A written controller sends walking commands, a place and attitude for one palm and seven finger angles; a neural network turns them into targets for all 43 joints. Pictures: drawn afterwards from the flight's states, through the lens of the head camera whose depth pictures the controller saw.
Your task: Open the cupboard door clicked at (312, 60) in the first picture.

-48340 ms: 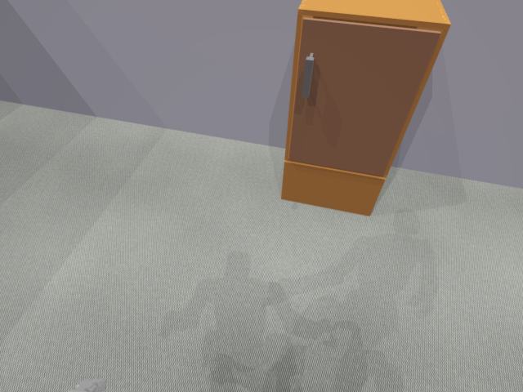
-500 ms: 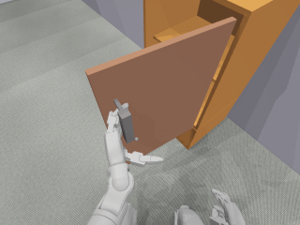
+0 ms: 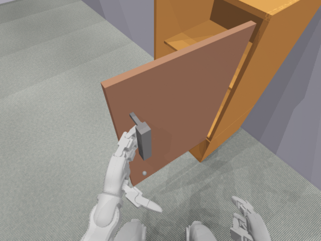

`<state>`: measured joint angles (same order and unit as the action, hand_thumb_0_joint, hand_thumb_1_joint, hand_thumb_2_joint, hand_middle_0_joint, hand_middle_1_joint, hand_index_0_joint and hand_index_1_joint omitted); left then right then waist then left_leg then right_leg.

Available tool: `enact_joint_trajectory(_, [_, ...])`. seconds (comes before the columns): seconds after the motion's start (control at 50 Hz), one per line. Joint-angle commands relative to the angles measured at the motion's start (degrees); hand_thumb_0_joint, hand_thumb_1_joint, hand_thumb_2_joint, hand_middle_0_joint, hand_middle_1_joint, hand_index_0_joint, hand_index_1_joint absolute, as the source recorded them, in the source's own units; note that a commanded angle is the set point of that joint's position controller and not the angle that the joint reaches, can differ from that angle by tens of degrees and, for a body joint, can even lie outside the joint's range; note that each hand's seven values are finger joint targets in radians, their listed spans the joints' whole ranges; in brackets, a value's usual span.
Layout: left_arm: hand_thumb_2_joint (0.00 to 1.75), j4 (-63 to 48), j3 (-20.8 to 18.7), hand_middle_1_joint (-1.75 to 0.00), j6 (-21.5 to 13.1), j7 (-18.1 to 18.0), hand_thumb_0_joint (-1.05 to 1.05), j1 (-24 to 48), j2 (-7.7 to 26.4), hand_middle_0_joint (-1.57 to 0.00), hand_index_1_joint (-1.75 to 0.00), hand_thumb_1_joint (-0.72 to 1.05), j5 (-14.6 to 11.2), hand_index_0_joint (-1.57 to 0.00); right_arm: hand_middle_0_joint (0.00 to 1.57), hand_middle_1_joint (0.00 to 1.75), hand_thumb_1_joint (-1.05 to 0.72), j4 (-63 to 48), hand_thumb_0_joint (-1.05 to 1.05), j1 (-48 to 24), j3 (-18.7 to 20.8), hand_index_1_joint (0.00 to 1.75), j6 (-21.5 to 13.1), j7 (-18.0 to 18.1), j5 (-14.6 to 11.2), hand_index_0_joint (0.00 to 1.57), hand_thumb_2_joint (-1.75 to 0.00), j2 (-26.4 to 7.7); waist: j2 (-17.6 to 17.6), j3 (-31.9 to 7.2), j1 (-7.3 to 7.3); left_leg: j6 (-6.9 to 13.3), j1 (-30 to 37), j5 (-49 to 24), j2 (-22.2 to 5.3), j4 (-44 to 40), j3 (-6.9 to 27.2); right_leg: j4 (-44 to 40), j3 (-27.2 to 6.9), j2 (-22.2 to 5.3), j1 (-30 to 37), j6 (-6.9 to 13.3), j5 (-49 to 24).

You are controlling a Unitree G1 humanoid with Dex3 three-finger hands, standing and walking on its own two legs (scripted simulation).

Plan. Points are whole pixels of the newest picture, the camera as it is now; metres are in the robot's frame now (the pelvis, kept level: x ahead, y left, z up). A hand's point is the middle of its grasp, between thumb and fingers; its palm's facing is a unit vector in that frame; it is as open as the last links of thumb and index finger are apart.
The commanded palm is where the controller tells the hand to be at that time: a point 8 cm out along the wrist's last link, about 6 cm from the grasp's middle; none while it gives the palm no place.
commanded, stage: slide the hand sideways off the handle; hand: left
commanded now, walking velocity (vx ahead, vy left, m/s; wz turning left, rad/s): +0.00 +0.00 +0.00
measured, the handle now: (139, 136) +0.36 +0.08 +0.04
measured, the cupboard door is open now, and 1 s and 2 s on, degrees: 85 85 85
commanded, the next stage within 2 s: draw the hand back to the body in 0.72 s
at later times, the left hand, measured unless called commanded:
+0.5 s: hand (121, 189) +0.23 +0.10 +0.03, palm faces -0.07 -1.00 -0.04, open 16.3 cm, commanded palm +0.21 +0.17 +0.04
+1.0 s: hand (97, 192) +0.21 +0.14 +0.07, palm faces -0.08 -0.99 -0.07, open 16.3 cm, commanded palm +0.19 +0.20 +0.08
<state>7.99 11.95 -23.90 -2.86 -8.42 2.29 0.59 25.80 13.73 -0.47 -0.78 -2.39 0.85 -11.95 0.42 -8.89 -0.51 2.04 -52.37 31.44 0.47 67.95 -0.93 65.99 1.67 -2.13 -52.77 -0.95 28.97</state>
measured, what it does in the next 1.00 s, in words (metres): stands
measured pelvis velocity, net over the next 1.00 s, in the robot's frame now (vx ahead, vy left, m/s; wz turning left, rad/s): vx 0.00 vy -0.02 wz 0.01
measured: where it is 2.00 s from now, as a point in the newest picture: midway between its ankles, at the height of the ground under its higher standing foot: outside the picture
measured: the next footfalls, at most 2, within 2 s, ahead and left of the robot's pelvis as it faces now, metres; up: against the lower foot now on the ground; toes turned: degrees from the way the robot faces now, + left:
none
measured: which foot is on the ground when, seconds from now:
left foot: down 0.00-1.00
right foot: down 0.00-1.00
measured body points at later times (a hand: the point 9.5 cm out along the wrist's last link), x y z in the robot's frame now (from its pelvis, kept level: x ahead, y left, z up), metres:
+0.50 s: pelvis +0.01 -0.02 -0.01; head +0.09 -0.02 +0.43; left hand +0.23 +0.16 +0.04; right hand +0.20 -0.24 -0.09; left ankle +0.02 +0.10 -0.64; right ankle +0.03 -0.14 -0.64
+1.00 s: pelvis +0.00 -0.02 -0.01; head +0.06 -0.01 +0.44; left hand +0.21 +0.20 +0.07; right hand +0.19 -0.24 -0.08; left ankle +0.02 +0.10 -0.64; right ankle +0.03 -0.14 -0.64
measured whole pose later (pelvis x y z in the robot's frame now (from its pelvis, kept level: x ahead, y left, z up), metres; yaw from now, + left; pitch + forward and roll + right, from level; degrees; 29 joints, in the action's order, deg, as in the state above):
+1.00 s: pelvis +0.00 -0.02 -0.01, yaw +1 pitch +15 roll -3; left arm -12.2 -4.6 -18.5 13.4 -26.2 13.7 -13.1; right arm 24.9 14.1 -0.9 -4.3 3.0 -1.8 -12.6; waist 2.6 -9.1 0.1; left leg 0.3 -53.1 33.4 -0.9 71.3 2.2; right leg 68.0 4.6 -0.7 -52.3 0.6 30.8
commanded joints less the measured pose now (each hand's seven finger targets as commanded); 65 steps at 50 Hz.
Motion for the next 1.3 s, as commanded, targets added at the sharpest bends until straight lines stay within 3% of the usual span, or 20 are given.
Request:
enact_joint_trajectory(0.0, [0.30, -16.34, -0.92, -0.30, -3.48, 0.26, 0.00, 3.42, 1.94, -0.15, -0.30, -0.50, 0.24, -0.15, 0.20, 0.30, -0.90, -9.65, 0.00, -3.65, 2.68, 0.30, -1.92, 0.66, -0.17, 0.20, -0.90, -6.51, 0.75, -13.12, 0.48, -2.04, 8.95, -12.38, 0.21, -11.16, 3.66, -6.99, 1.55, 2.10, 8.35, 3.88, -9.86])
enact_joint_trajectory(0.08, [0.30, -20.18, -2.79, -0.30, -2.43, 1.73, 0.00, 2.29, 3.13, -0.15, -0.30, -0.50, -2.67, -0.15, 0.20, 0.30, -0.90, -9.68, 0.00, -3.53, 2.55, 0.30, -2.19, 1.85, -0.58, 0.20, -0.90, -6.72, -0.95, -13.57, -0.51, -1.73, 9.10, -12.11, 0.12, -10.44, 4.03, -7.52, 1.58, 2.56, 8.84, 3.43, -10.43])
enact_joint_trajectory(0.14, [0.30, -23.58, -1.81, -0.30, -2.47, 3.33, 0.00, 1.98, 2.91, -0.15, -0.30, -0.50, -3.94, -0.15, 0.20, 0.30, -0.90, -9.65, 0.00, -3.26, 2.37, 0.30, -3.21, 2.59, -0.75, 0.20, -0.90, -6.64, -0.49, -15.07, -1.35, -1.52, 9.33, -14.20, 0.27, -9.54, 4.44, -6.99, 1.61, 2.57, 9.38, 3.34, -12.41])
enact_joint_trajectory(0.2, [0.30, -24.19, -3.47, -0.30, -2.71, 5.22, 0.00, -3.70, 4.30, -0.15, -0.30, -0.50, -4.84, -0.15, 0.20, 0.30, -0.90, -9.52, 0.00, -2.79, 2.59, 0.30, -3.91, 2.93, -0.73, 0.20, -0.90, -6.71, -2.11, -15.89, -0.75, -1.57, 8.76, -15.20, 0.31, -8.74, 4.23, -6.49, 1.66, 2.58, 9.92, 3.16, -13.95])
enact_joint_trajectory(0.26, [0.30, -21.37, -5.55, -0.30, -1.36, 7.33, 0.00, -8.45, 5.92, -0.15, -0.30, -0.50, -5.43, -0.15, 0.20, 0.30, -0.90, -9.50, 0.00, -2.48, 2.52, 0.30, -3.97, 3.08, -0.88, 0.20, -0.90, -6.88, -3.18, -13.38, -0.60, -1.42, 6.07, -14.53, 0.59, -8.05, 3.60, -6.78, 1.25, 2.49, 10.40, 3.03, -14.60])
enact_joint_trajectory(0.36, [0.30, -23.64, -10.68, -0.30, -0.20, 8.65, 0.00, -8.76, 10.35, -0.15, -0.30, -0.50, -6.34, -0.15, 0.20, 0.30, -0.90, -10.25, 0.00, -2.90, 2.57, 0.30, -3.99, 3.59, -0.99, 0.20, -0.90, -7.10, -1.02, -12.65, 0.09, -1.45, 4.30, -12.78, 0.89, -7.20, 2.96, -6.80, 0.31, 2.39, 10.28, 3.08, -12.91])
enact_joint_trajectory(0.46, [0.30, -28.99, -12.87, -0.30, -2.61, 9.86, 0.00, -13.65, 10.61, -0.15, -0.30, -0.50, -9.79, -0.15, 0.20, 0.30, -0.90, -10.58, 0.00, -2.50, 2.68, 0.30, -5.23, 4.08, -1.09, 0.20, -0.90, -6.57, 0.51, -16.23, 0.83, -1.46, 5.69, -16.74, 1.05, -6.21, 2.50, -6.24, -0.10, 2.55, 12.97, 3.01, -17.57])
enact_joint_trajectory(0.54, [0.30, -26.35, -14.35, -0.30, -3.29, 12.36, 0.00, -16.59, 11.95, -0.15, -0.30, -0.50, -10.98, -0.15, 0.20, 0.30, -0.90, -9.78, 0.00, -2.26, 3.01, 0.30, -5.64, 4.43, -1.25, 0.20, -0.90, -7.14, -1.80, -13.42, -0.24, -1.33, 2.35, -14.60, 0.91, -4.88, 2.52, -6.89, -0.98, 2.67, 12.04, 2.70, -15.73])
enact_joint_trajectory(0.56, [0.30, -25.25, -14.17, -0.30, -3.15, 13.07, 0.00, -16.33, 11.65, -0.15, -0.30, -0.50, -10.95, -0.15, 0.20, 0.30, -0.90, -9.63, 0.00, -2.38, 3.15, 0.30, -5.75, 4.49, -1.38, 0.20, -0.90, -7.31, -2.73, -12.03, -0.97, -1.33, 1.51, -13.15, 0.87, -4.45, 2.38, -7.12, -1.04, 2.56, 10.83, 2.40, -14.20])
enact_joint_trajectory(0.64, [0.30, -24.21, -16.76, -0.30, -1.88, 15.66, 0.00, -17.61, 13.96, -0.15, -0.30, -0.50, -12.23, -0.15, 0.20, 0.30, -0.90, -9.91, 0.00, -2.87, 3.39, 0.30, -5.84, 4.94, -1.67, 0.20, -0.90, -7.86, -1.95, -11.03, -0.62, -1.26, -0.59, -10.65, 0.90, -3.76, 2.10, -8.21, -2.43, 2.35, 10.59, 2.49, -9.39])
enact_joint_trajectory(0.68, [0.30, -26.49, -17.94, -0.30, -2.06, 16.42, 0.00, -16.32, 14.67, -0.15, -0.30, -0.50, -13.31, -0.15, 0.20, 0.30, -0.90, -10.20, 0.00, -2.92, 3.38, 0.30, -6.24, 5.24, -1.67, 0.20, -0.90, -7.88, -1.16, -13.14, -0.30, -1.24, -0.03, -11.18, 0.98, -3.37, 2.00, -7.88, -2.68, 2.20, 11.11, 2.37, -9.88])
enact_joint_trajectory(0.78, [0.30, -28.41, -19.63, -0.30, -3.56, 16.24, 0.00, -14.40, 15.55, -0.15, -0.30, -0.50, -14.90, -0.15, 0.20, 0.30, -0.90, -9.58, 0.00, -2.78, 3.14, 0.30, -7.48, 5.80, -1.63, 0.20, -0.90, -7.61, 0.09, -13.53, -0.20, -1.33, 0.03, -11.24, 0.80, -2.88, 2.37, -7.44, -2.58, 2.38, 10.08, 2.50, -8.55])
enact_joint_trajectory(0.86, [0.30, -33.20, -20.13, -0.30, -2.34, 15.95, 0.00, -15.50, 17.36, -0.15, -0.30, -0.50, -14.80, -0.15, 0.20, 0.30, -0.90, -10.64, 0.00, -2.74, 3.07, 0.30, -7.68, 5.96, -2.11, 0.20, -0.90, -7.92, 2.85, -15.67, 0.72, -1.16, 4.27, -11.78, 0.93, -5.92, 2.55, -8.33, -1.42, 2.82, 11.66, 2.76, -8.11])
enact_joint_trajectory(0.94, [0.30, -34.10, -21.00, -0.30, 3.11, 15.70, 0.00, -19.22, 18.09, -0.15, -0.30, -0.50, -14.84, -0.15, 0.20, 0.30, -0.90, -11.39, 0.00, -2.40, 2.85, 0.30, -6.81, 6.33, -2.93, 0.20, -0.90, -7.93, 2.58, -14.15, 0.59, -0.99, 8.48, -12.97, 0.90, -10.25, 3.07, -11.06, 0.42, 3.44, 14.51, 2.56, -9.90])
enact_joint_trajectory(1.02, [0.30, -33.79, -20.81, -0.30, 6.79, 15.76, 0.00, -21.50, 16.62, -0.15, -0.30, -0.50, -15.92, -0.15, 0.20, 0.30, -0.90, -11.93, 0.00, -2.57, 2.31, 0.30, -6.26, 6.51, -3.42, 0.20, -0.90, -7.75, 0.34, -8.90, -0.04, -1.25, 10.43, -11.84, 0.71, -13.93, 3.54, -13.82, 2.24, 3.61, 15.61, 2.15, -9.30])
enact_joint_trajectory(1.04, [0.30, -33.55, -21.67, -0.30, 7.12, 15.68, 0.00, -22.42, 16.97, -0.15, -0.30, -0.50, -16.25, -0.15, 0.20, 0.30, -0.90, -11.89, 0.00, -2.91, 2.40, 0.30, -6.30, 6.71, -3.40, 0.20, -0.90, -7.75, -0.84, -8.59, 0.14, -1.12, 10.53, -12.14, 0.66, -14.13, 3.50, -14.50, 2.06, 3.69, 16.57, 2.18, -9.40])
enact_joint_trajectory(1.14, [0.30, -36.28, -22.26, -0.30, 6.39, 15.76, 0.00, -21.10, 18.15, -0.15, -0.30, -0.50, -16.37, -0.15, 0.20, 0.30, -0.90, -12.16, 0.00, -2.17, 1.67, 0.30, -7.07, 6.79, -3.14, 0.20, -0.90, -8.00, 1.08, -4.49, -0.15, -1.34, 13.32, -11.79, 0.27, -17.10, 3.91, -16.29, 2.92, 3.93, 16.86, 2.32, -8.81])
enact_joint_trajectory(1.2, [0.30, -38.58, -23.15, -0.30, 5.80, 16.28, 0.00, -20.13, 19.19, -0.15, -0.30, -0.50, -16.64, -0.15, 0.20, 0.30, -0.90, -12.13, 0.00, -1.49, 1.37, 0.30, -7.97, 6.75, -3.30, 0.20, -0.90, -8.10, 3.23, -4.82, -0.01, -1.60, 15.95, -12.17, 0.08, -18.65, 4.26, -17.05, 3.06, 3.93, 17.73, 2.40, -9.07])
enact_joint_trajectory(1.28, [0.36, -40.18, -24.84, -0.30, 7.13, 16.96, 0.00, -20.85, 20.63, -0.16, -0.30, -0.36, -17.16, -0.16, 0.20, 0.30, -0.90, -11.64, 0.00, -1.74, 1.03, 0.30, -9.03, 6.55, -3.71, 0.20, -0.90, -8.10, 5.41, -4.72, 0.57, -1.79, 18.67, -13.91, -0.28, -20.78, 4.56, -18.40, 3.32, 4.00, 20.37, 2.48, -10.56])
